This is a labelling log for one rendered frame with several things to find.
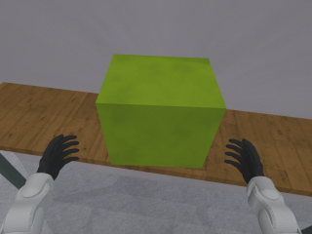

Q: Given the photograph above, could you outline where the table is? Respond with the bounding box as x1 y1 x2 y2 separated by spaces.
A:
0 82 312 234

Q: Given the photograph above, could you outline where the right robot hand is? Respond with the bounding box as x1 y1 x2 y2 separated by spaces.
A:
224 138 264 184

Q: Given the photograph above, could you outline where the robot right forearm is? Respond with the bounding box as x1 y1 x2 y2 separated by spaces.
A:
246 175 302 234

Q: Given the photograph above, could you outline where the robot left forearm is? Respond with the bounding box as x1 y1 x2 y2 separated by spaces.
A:
0 173 56 234

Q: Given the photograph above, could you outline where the left robot hand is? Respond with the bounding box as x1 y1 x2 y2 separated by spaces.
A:
36 134 79 180

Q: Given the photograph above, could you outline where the carton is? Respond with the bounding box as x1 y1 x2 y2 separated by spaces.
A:
96 54 226 168

